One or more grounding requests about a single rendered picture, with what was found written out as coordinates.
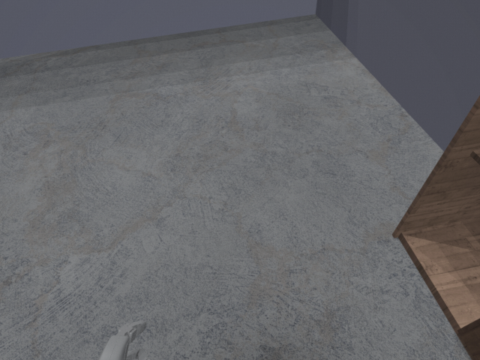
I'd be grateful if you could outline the wardrobe door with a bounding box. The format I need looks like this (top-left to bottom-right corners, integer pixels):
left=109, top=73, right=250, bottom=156
left=457, top=319, right=480, bottom=360

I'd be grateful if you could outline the left robot hand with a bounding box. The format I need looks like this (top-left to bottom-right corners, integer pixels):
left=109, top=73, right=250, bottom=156
left=98, top=320, right=151, bottom=360

